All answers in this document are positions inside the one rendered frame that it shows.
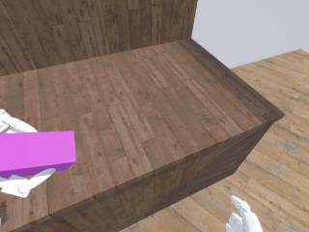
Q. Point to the table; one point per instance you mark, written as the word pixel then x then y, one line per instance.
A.
pixel 156 117

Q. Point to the sponge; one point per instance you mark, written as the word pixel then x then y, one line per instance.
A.
pixel 30 153

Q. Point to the robot right hand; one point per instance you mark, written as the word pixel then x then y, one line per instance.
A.
pixel 248 222

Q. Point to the robot left hand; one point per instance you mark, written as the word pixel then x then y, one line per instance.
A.
pixel 17 185

